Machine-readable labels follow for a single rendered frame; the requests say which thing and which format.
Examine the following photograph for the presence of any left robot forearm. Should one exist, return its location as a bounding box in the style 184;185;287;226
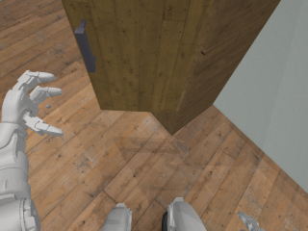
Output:
0;122;31;205

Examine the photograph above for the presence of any robot right shin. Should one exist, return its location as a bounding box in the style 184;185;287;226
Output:
167;197;184;231

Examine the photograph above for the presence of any robot right hand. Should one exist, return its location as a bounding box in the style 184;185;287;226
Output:
238;211;265;231

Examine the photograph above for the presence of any robot left upper arm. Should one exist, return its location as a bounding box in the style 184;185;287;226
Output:
0;197;41;231

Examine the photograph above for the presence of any robot left thigh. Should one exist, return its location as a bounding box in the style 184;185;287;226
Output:
100;206;132;231

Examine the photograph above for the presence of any robot left hand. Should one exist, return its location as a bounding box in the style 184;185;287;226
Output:
1;70;64;137

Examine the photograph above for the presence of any cupboard door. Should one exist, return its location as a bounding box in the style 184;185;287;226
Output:
61;0;214;114

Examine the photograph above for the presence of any handle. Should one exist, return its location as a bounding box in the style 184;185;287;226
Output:
74;19;96;73

